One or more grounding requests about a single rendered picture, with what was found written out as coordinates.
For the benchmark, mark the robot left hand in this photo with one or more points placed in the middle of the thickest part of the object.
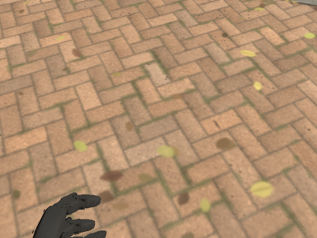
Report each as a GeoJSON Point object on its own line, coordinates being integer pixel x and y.
{"type": "Point", "coordinates": [54, 223]}

